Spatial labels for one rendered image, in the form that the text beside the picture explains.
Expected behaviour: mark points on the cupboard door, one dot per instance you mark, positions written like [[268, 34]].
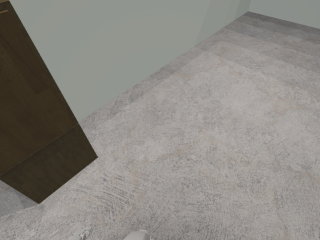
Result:
[[31, 111]]

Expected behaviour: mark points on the left robot hand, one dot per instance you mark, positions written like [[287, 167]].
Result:
[[81, 234]]

